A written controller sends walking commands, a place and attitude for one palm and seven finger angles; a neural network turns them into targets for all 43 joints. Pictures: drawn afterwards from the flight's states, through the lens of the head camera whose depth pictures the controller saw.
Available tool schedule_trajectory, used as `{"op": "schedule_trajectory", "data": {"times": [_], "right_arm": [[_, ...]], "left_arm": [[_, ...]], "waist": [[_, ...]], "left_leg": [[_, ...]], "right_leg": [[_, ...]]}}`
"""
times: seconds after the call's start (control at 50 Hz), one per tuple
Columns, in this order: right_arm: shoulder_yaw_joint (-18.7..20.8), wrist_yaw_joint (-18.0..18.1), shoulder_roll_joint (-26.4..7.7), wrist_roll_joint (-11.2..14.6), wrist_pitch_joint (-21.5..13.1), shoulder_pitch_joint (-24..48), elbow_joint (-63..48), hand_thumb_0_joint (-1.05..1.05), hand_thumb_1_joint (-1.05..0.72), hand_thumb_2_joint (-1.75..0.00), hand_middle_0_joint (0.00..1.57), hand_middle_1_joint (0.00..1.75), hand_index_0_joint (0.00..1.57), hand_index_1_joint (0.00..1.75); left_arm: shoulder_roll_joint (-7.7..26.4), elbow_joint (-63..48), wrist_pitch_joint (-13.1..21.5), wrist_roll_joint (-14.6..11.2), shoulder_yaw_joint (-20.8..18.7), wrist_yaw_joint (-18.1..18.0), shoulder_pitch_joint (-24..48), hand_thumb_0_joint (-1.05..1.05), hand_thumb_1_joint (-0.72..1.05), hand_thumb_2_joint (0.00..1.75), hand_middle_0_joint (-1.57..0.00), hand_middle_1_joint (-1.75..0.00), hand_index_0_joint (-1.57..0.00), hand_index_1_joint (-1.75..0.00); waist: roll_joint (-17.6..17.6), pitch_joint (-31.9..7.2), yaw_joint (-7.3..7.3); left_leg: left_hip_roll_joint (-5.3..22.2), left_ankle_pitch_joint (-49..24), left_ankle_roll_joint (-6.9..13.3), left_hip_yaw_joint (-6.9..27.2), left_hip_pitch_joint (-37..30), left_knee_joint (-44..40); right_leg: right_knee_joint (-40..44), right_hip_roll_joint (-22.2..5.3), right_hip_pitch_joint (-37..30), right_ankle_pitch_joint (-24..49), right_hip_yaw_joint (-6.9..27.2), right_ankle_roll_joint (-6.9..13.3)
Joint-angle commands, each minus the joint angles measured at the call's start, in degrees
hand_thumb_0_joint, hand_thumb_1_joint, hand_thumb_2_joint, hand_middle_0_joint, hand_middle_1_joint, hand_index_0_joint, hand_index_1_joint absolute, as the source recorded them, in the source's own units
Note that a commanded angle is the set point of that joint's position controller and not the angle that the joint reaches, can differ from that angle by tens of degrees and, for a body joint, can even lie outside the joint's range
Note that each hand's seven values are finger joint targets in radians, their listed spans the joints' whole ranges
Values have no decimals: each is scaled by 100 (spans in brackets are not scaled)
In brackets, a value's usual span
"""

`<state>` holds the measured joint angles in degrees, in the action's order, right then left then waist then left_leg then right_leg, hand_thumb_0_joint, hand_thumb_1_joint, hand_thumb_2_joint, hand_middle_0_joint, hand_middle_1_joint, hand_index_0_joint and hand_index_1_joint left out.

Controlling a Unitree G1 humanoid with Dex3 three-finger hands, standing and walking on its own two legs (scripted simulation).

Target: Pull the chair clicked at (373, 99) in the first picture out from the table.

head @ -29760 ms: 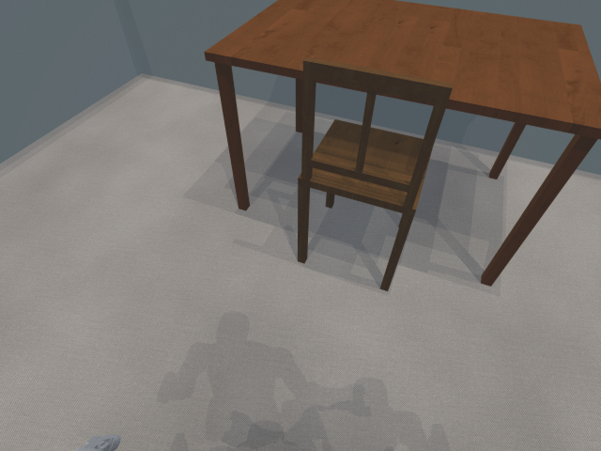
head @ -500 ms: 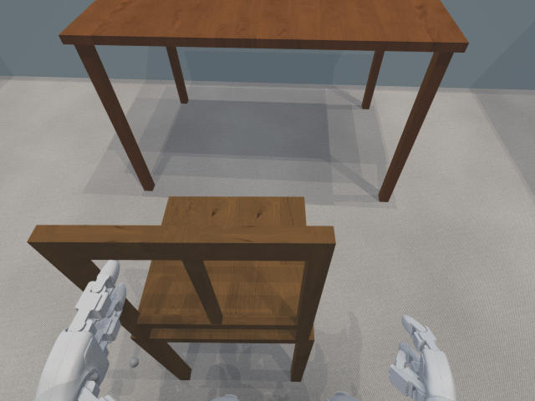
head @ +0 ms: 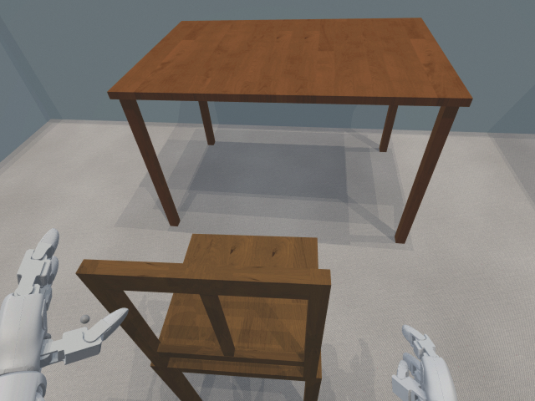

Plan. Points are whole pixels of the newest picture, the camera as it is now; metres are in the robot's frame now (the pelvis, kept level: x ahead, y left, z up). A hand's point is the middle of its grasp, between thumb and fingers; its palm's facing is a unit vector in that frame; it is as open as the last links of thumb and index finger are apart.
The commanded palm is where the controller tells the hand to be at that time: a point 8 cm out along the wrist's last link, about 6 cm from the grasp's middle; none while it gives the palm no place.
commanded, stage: draw the hand back to the body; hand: left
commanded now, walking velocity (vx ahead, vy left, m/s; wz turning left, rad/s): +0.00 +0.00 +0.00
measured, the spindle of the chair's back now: (219, 324) +0.27 +0.13 -0.09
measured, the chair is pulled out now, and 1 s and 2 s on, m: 0.59 0.59 0.59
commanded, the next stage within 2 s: step back with the hand held close in 0.60 s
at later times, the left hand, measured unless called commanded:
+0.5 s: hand (64, 279) +0.20 +0.26 +0.17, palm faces +0.45 -0.78 -0.45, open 7.5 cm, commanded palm +0.15 +0.30 +0.19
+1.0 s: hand (55, 292) +0.19 +0.26 +0.16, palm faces +0.36 -0.78 -0.52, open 7.4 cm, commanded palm +0.13 +0.31 +0.19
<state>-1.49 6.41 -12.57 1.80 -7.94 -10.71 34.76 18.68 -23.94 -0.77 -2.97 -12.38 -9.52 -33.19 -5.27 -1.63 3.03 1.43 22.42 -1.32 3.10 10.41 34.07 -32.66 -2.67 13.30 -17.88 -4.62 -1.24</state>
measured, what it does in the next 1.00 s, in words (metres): stands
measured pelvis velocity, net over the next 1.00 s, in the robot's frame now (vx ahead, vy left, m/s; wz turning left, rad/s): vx -0.03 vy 0.01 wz -0.05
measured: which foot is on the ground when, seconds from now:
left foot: down 0.00-1.00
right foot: down 0.00-1.00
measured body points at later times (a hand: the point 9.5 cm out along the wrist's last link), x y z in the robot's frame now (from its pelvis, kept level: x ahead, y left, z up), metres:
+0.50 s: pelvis +0.00 +0.00 +0.01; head +0.00 -0.03 +0.46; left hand +0.17 +0.30 +0.19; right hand +0.18 -0.23 -0.09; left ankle -0.04 +0.13 -0.73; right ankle -0.01 -0.13 -0.73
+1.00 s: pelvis -0.03 +0.01 +0.01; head +0.00 -0.02 +0.46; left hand +0.16 +0.30 +0.19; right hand +0.15 -0.23 -0.08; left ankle -0.04 +0.13 -0.73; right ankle -0.01 -0.13 -0.73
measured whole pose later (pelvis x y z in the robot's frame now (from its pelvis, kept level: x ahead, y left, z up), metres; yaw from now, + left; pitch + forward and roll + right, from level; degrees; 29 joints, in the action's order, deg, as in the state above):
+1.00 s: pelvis -0.03 +0.01 +0.01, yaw -3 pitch -1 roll +0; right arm 1.5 4.6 -13.2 1.5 -1.3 -7.9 33.9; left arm 21.4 -25.9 5.7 -3.0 -21.8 -8.2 -31.6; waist -4.0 3.4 0.2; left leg 0.4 16.3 -0.2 -0.3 9.8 26.7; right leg -26.1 -3.4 14.2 -11.2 -1.4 -2.3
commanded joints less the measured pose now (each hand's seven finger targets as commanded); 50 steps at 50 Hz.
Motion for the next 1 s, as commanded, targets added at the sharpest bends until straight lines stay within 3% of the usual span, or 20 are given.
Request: {"op": "schedule_trajectory", "data": {"times": [0.0,0.1,0.2,0.28,0.32,0.36,0.4,0.42,0.6,0.62,0.68,0.7,0.72,0.74,0.76,0.8,0.82,0.88,0.92,0.98], "right_arm": [[252,5,-488,-19,-333,731,-802,0,-90,-90,20,30,20,30],[305,-27,-530,-30,-304,755,-699,0,-90,-90,20,30,20,30],[324,-47,-569,-28,-302,784,-643,0,-90,-90,20,30,20,30],[364,-98,-580,-13,-226,818,-608,0,-90,-90,20,30,20,30],[377,-104,-590,-8,-212,867,-594,0,-90,-90,20,30,20,30],[390,-93,-586,-8,-205,835,-625,0,-90,-90,20,30,20,30],[384,-91,-577,-16,-242,834,-652,0,-90,-90,20,30,20,30],[373,-85,-586,-12,-259,865,-624,0,-90,-90,20,30,20,30],[369,-80,-583,-2,-263,835,-611,0,-90,-90,20,30,20,30],[361,-80,-603,3,-279,856,-604,0,-90,-90,20,30,20,30],[364,-83,-592,-16,-284,830,-614,0,-90,-90,20,30,20,30],[332,-98,-612,-29,-301,839,-651,0,-90,-90,20,30,20,30],[313,-117,-696,23,-167,589,-890,0,-90,-90,20,30,20,30],[389,-112,-653,-4,-133,646,-683,0,-90,-90,20,30,20,30],[420,-127,-664,-22,-67,658,-701,0,-90,-90,20,30,20,30],[449,-167,-688,-58,107,729,-790,0,-90,-90,20,30,20,30],[478,-172,-704,-44,166,725,-813,0,-90,-90,20,30,20,30],[501,-174,-645,-47,363,794,-948,0,-90,-90,20,30,20,30],[542,-124,-623,-26,420,822,-946,0,-90,-90,20,30,20,30],[525,-91,-567,-15,436,797,-1017,0,-90,-90,20,30,20,30]], "left_arm": [[1029,-1221,489,18,-991,-124,437,0,54,73,-15,-22,-15,-22],[1147,-1135,555,-4,-1279,-118,700,0,72,81,-18,-26,-18,-26],[1416,-1177,650,-30,-1637,-130,1134,0,90,90,-20,-30,-20,-30],[1033,-835,623,-56,-1375,-45,766,0,90,90,-20,-30,-20,-30],[1136,-850,613,-45,-1469,-35,789,0,90,90,-20,-30,-20,-30],[1181,-998,650,-47,-1475,-41,793,0,90,90,-20,-30,-20,-30],[1333,-1263,680,-20,-1588,-65,851,0,90,90,-20,-30,-20,-30],[1423,-1331,664,-19,-1652,-71,953,0,90,90,-20,-30,-20,-30],[1162,-1077,620,-29,-1471,-67,913,0,90,90,-20,-30,-20,-30],[1214,-1191,618,-13,-1470,-64,1059,0,90,90,-20,-30,-20,-30],[1170,-1041,612,-23,-1471,-72,890,0,90,90,-20,-30,-20,-30],[924,-1215,629,-17,-1139,-31,1081,0,90,90,-20,-30,-20,-30],[1912,-1654,977,-64,-2093,-58,2177,0,90,90,-20,-30,-20,-30],[1799,-1344,1047,-50,-2067,-22,1893,0,90,90,-20,-30,-20,-30],[1416,-942,1020,-43,-1852,20,1333,0,90,90,-20,-30,-20,-30],[1113,-832,1012,-24,-1627,65,657,0,90,90,-20,-30,-20,-30],[1136,-954,1022,-32,-1645,59,524,0,90,90,-20,-30,-20,-30],[1169,-1178,1015,-2,-1680,23,157,0,90,90,-20,-30,-20,-30],[1397,-1292,997,-1,-1861,-39,127,0,90,90,-20,-30,-20,-30],[1432,-1571,1034,-11,-1890,-88,106,0,90,90,-20,-30,-20,-30]], "waist": [[133,-233,5],[314,-277,18],[226,-312,38],[409,-198,39],[207,-191,35],[366,-280,45],[221,-482,70],[-45,-424,56],[274,-190,26],[-10,-135,3],[304,-218,40],[230,-208,-16],[-103,496,-185],[217,367,-183],[437,242,-216],[343,-94,-214],[180,-238,-215],[369,-568,-195],[253,-645,-202],[233,-689,-183]], "left_leg": [[114,-1925,165,-154,66,-729],[130,-2184,190,-199,-114,-833],[121,-2210,204,-218,-222,-939],[150,-2291,202,-227,-175,-990],[132,-2257,199,-252,-148,-991],[155,-2250,207,-247,-223,-1004],[140,-2402,211,-248,-300,-997],[128,-2341,184,-253,-272,-997],[165,-2113,180,-218,-210,-1086],[143,-2018,167,-226,-187,-1088],[150,-2051,197,-223,-207,-1085],[129,-2024,193,-219,-215,-1097],[248,-1609,278,-73,171,-1085],[260,-1453,281,-73,225,-992],[242,-1516,265,-91,107,-959],[304,-2025,264,-82,2,-1009],[343,-2302,264,-53,11,-1063],[480,-3031,253,-4,-39,-1038],[531,-3005,265,10,14,-1067],[591,-3011,271,68,180,-1020]], "right_leg": [[633,-108,-573,1618,45,233],[725,-111,-755,1929,56,211],[808,-113,-859,1930,78,202],[814,-104,-858,1983,58,194],[849,-106,-883,1989,97,211],[836,-101,-877,1952,77,196],[795,-106,-968,2064,80,204],[828,-105,-967,2036,126,227],[861,-78,-789,1685,87,208],[897,-74,-765,1594,122,233],[874,-74,-794,1635,95,212],[872,-89,-768,1603,97,207],[1139,-299,-365,1870,671,238],[1203,-392,-411,2046,746,287],[1178,-422,-475,2167,767,289],[988,-431,-676,2394,663,250],[894,-434,-802,2518,606,237],[682,-404,-892,2721,473,179],[616,-436,-860,2626,474,163],[468,-391,-765,2419,433,136]]}}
